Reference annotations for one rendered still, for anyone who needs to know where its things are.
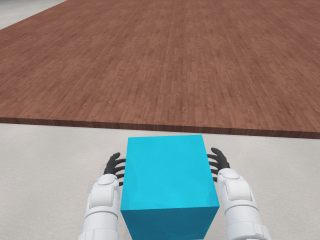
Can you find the right robot hand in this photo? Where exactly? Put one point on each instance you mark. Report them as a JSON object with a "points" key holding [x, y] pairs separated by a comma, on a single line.
{"points": [[220, 164]]}

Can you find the right robot forearm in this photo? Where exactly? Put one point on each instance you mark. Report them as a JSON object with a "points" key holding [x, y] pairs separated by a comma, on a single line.
{"points": [[240, 208]]}

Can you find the left robot hand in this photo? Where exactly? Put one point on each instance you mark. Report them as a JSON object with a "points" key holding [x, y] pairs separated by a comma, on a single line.
{"points": [[111, 166]]}

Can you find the carton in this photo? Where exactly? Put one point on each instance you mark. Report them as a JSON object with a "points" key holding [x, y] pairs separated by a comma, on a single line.
{"points": [[168, 189]]}

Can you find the left robot forearm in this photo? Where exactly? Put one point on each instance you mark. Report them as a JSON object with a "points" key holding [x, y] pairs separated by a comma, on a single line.
{"points": [[102, 210]]}

